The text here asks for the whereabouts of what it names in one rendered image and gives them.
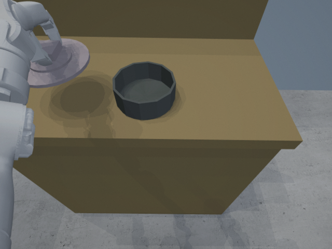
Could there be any robot left forearm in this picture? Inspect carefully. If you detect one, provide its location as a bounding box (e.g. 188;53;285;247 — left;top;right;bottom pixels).
0;0;36;105

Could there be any robot left upper arm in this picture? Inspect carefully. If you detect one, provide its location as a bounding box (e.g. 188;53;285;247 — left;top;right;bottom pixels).
0;101;35;249

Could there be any table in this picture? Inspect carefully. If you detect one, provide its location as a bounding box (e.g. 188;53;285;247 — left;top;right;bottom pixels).
12;0;303;215

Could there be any lid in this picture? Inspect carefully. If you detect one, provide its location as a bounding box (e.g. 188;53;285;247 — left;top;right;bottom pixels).
27;38;90;88

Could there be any pot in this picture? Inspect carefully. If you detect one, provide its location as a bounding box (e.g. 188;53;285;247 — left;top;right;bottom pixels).
113;61;176;120

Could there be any knob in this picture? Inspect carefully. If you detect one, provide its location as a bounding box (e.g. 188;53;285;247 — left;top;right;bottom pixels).
39;40;63;61

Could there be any robot left hand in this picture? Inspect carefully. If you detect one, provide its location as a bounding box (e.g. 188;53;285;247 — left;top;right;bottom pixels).
18;1;62;66

